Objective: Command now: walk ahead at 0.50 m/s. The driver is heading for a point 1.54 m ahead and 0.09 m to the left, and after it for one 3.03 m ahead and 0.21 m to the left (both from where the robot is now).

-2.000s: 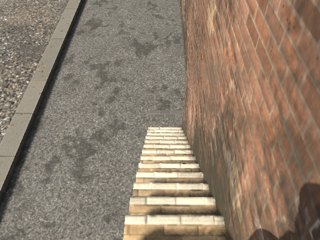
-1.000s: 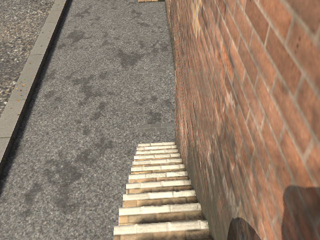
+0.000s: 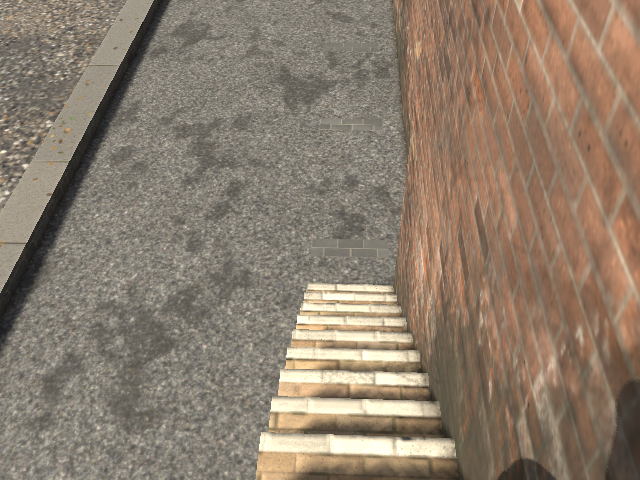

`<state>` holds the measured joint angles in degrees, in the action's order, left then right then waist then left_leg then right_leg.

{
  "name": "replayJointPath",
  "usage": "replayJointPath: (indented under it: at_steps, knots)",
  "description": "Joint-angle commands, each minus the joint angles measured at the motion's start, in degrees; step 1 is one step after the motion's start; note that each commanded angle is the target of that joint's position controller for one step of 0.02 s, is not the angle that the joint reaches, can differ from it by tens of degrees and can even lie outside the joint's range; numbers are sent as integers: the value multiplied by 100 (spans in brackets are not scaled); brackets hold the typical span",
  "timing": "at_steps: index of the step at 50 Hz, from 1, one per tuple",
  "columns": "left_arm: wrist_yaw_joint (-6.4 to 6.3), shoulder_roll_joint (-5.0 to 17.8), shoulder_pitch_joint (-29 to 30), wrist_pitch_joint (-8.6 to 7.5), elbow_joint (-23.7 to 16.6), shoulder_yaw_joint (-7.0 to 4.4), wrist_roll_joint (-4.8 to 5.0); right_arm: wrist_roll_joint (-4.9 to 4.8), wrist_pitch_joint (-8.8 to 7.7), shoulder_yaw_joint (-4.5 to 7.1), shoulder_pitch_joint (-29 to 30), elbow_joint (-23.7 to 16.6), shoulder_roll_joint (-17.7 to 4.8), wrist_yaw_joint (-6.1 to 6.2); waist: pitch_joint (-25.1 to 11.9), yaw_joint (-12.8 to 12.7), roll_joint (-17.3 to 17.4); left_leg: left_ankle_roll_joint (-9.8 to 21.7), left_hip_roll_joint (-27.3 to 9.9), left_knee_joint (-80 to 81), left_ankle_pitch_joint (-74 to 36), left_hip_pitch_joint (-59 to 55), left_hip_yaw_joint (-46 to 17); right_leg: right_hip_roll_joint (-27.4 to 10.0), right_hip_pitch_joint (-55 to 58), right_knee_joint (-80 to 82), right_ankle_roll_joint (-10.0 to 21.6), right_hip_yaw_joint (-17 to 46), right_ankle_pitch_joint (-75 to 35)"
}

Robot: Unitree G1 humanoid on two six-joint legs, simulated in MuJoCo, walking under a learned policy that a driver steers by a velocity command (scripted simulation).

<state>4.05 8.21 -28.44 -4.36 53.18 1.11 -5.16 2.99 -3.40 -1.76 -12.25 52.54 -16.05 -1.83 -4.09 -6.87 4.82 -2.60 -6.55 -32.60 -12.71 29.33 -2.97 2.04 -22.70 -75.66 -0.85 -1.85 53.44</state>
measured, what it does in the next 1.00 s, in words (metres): goes down: left foot 0.20 m lower, then right foot 0.19 m lower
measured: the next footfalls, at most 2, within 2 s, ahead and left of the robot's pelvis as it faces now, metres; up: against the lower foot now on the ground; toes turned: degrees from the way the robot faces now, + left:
left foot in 0.04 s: +0.12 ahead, +0.14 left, -0.20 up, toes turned +1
right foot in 0.60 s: +0.39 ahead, -0.06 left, -0.39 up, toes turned -1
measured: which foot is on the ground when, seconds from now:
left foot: up 0.00-0.02, down 0.04-0.60, up 0.62-0.92, down 0.94-1.00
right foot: down 0.00-0.04, up 0.06-0.58, down 0.60-1.00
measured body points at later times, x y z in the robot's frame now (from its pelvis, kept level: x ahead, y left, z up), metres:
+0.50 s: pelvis +0.21 +0.04 -0.13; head +0.18 +0.04 +0.32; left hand +0.35 +0.26 -0.26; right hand +0.12 -0.17 -0.29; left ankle +0.08 +0.14 -0.80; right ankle +0.39 -0.07 -0.84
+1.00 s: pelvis +0.35 +0.01 -0.30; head +0.35 -0.01 +0.15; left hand +0.43 +0.24 -0.44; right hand +0.36 -0.22 -0.46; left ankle +0.33 +0.16 -0.97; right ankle +0.35 -0.06 -0.99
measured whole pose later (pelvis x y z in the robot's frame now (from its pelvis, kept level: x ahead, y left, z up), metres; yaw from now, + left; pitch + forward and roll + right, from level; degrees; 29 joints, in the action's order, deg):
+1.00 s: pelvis +0.35 +0.01 -0.30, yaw -1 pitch +1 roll -1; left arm 8.8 12.3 -13.6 -4.1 59.5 0.8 0.7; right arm -1.6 -4.6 -1.1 -18.3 59.6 -11.6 -0.7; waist -3.2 3.0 3.7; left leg -9.5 -6.2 -59.0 23.7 26.8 -1.3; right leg 5.9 -24.6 -49.7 5.3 -3.7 26.7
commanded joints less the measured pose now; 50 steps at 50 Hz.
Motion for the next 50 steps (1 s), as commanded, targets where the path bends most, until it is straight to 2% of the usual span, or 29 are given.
replayJointPath:
  at_steps: [1, 2, 3, 4, 6, 9, 11, 12, 13, 14, 18, 22, 26, 28, 29, 30, 31, 32, 33, 35, 37, 38, 39, 40, 43, 47, 48, 49, 50]
  knots:
    - [128, 1456, 899, 21, -367, -328, -441, -56, -235, 283, -2131, 539, -638, 64, 166, 1048, -1053, 225, 84, -379, -841, -3073, 279, -1193, -1350, 147, 788, 1813, -2577]
    - [202, 1257, 770, 35, -66, -398, -102, -217, -320, 570, -2618, 615, -1370, 58, 150, 1587, 381, 412, 256, 2201, 248, -2823, 366, -295, -602, -1864, 563, 853, -2849]
    - [-495, 1126, -714, 190, 161, -656, 919, -217, -211, 423, -2287, 482, -650, -108, -48, 777, 619, 476, -665, 85, -4259, -4814, -569, 230, -3372, -4265, 507, -319, -303]
    - [-667, 933, -630, 121, -134, -491, 945, -244, -93, 558, -2338, 396, -1023, -128, -635, 708, 1058, 756, -1189, -1252, -6704, -5992, -1065, -84, -4582, -4891, 406, -323, -558]
    - [-883, 861, 165, 297, -146, -461, 858, -80, 150, 676, -2344, 325, -964, -101, -924, 1044, 615, 1651, -1479, -421, -2711, -4824, -1865, -465, -4287, -4387, 328, 135, -2009]
    - [-839, 489, 536, 538, -14, -403, 620, 99, 142, 348, -2330, 460, -75, -28, 570, 723, 119, 1395, -1082, -453, -1227, -2610, -1756, -428, -4296, -2744, 291, 872, -3658]
    - [-778, 270, 1240, 598, -283, -296, 505, -149, -30, 309, -1741, 325, -50, 69, 1052, 510, -281, 1167, -942, 459, 812, -1096, -1656, -511, -3628, -709, -114, 651, -5012]
    - [-762, 278, 1425, 607, -291, -290, 396, -237, -63, 266, -1266, 318, -95, 132, 1150, 351, -243, 1075, -662, 682, 820, -371, -1356, -556, -2544, 686, -227, 397, -5825]
    - [-819, 510, 750, 669, 214, -439, 365, -11, -141, 324, -1293, 398, -459, 77, 722, 279, -144, 1365, -628, 620, 209, -255, -1308, -313, -1597, 334, -206, 264, -6266]
    - [-856, 666, 586, 718, 327, -496, 372, -41, -157, 361, -1442, 467, -586, 39, 561, 279, 61, 1425, -629, 495, -420, -444, -1256, -263, -1349, 246, -172, 254, -6062]
    - [-716, 531, 2308, 471, -249, -402, 425, -300, -165, 282, -1694, 564, -143, 213, 1036, 874, 1, 1209, -321, -12, 2236, -1742, -1048, -523, -2480, 3076, 119, 708, -8204]
    - [-536, 452, 2580, 427, -196, -376, 560, -173, -14, 283, -1739, 557, 0, 201, 1369, 1189, -20, 1429, 2, -278, 3214, -730, -941, -350, -790, 4120, 67, 169, -8073]
    - [-626, 815, 1716, 327, 157, -499, 555, 39, -12, 365, -1981, 784, 130, 309, 1489, 1271, -381, 1367, 256, -1636, 2509, -1679, -882, -768, -474, 5659, 130, 666, -8315]
    - [-683, 1162, 349, 305, 548, -616, 510, 66, 9, 384, -1633, 759, -17, 238, 1156, 802, -327, 1333, 383, -2867, 1073, -1585, -918, -772, 770, 6016, 143, 445, -8019]
    - [-707, 1212, -478, 252, 795, -718, 410, 16, 37, 398, -1455, 850, -131, 241, 1018, 410, -389, 1282, 404, -3754, 363, -1406, -740, -752, 1671, 6488, 121, 41, -8209]
    - [130, 1170, -64, 233, 547, -531, -659, 67, 67, 323, -2148, 986, -370, -303, 1060, 670, -1851, 753, 763, -5927, 3916, 517, -690, -868, 3266, 6616, 539, 181, -7120]
    - [-306, 1446, -910, 141, 811, -700, 254, -305, 21, 407, -2498, 949, 411, 201, -41, 488, -1787, 724, 1479, -7212, 6940, 533, 296, -1953, 3898, 4186, 712, 646, -12487]
    - [415, 1985, -887, 186, 462, -687, -382, -277, -51, 390, -2184, 448, -547, -296, -1662, 491, -2743, 279, 1429, -9836, 6960, 2470, -49, -2212, 5596, 3817, 2304, 1813, -10428]
    - [602, 1525, -375, 146, 353, -596, -356, -393, -77, 455, -1465, 199, -732, -274, -1404, 242, -1593, 223, 1164, -9800, 6316, 3520, 49, -2468, 5097, 4180, 2467, 2241, -9570]
    - [550, 1049, 1129, 16, 86, -326, -104, -230, -198, 141, -844, -133, 157, 134, 230, 1042, -800, -170, 67, -8170, 4417, 3867, -715, -2881, 2241, 5260, 2528, 3596, -6157]
    - [519, 458, 1764, -117, -62, -84, 172, -69, -156, -38, -1391, 234, 410, 253, 830, 1584, -259, -296, -71, -6779, 3607, 2052, -361, -1681, -900, 5387, 1827, 1742, -5093]
    - [384, 214, 1501, -217, 6, -15, 151, 60, -95, 57, -1724, 390, 238, 173, 978, 1532, -704, -277, -151, -6141, 2323, 1680, -351, -1092, -1629, 5089, 1641, 1489, -5089]
    - [344, 456, 1229, -274, 105, -29, 159, 110, -87, 75, -1719, 354, 188, 71, 817, 1500, -1004, -317, 21, -6240, 2402, 1739, -70, -983, -1696, 4956, 1532, 1481, -5086]
    - [296, 554, 1245, -320, -17, -68, 387, 132, -52, 149, -2093, 757, 19, -19, 680, 1315, -308, -358, -65, -4520, 1181, 1344, -75, -841, -1946, 4808, 1640, 1056, -4091]
    - [362, 1117, 1256, -245, 132, -119, 226, 108, -68, 155, -1908, 813, 66, -203, 356, 1433, -1099, -459, 143, -4674, 689, -888, 384, -835, -2748, 4415, 1106, 1314, -4699]
    - [553, 888, 2473, -342, -56, 33, 326, -254, -231, 198, -1147, 378, -29, 166, -121, 1523, -862, -891, -188, -3583, 2360, -23, -207, -1451, -212, 3745, 790, 2036, -8331]
    - [611, 546, 2006, -199, 53, 65, 773, -625, -195, 118, -234, 113, 37, 171, 268, 1098, -273, -939, -326, -960, 3092, 712, -196, -1369, 983, 4055, 415, 2215, -7469]
    - [629, 691, 1365, -81, 211, -11, 841, -762, -184, 85, -336, 420, -91, 188, 20, 576, -281, -814, -222, -1168, 1740, 289, -231, -1129, 1495, 4055, 240, 2011, -7303]
    - [667, 937, 1383, -15, 158, -119, 827, -634, -189, 105, -313, 593, -128, 163, -134, 592, -274, -777, -170, -1144, 1250, -188, -240, -921, 1264, 3875, 185, 1961, -7216]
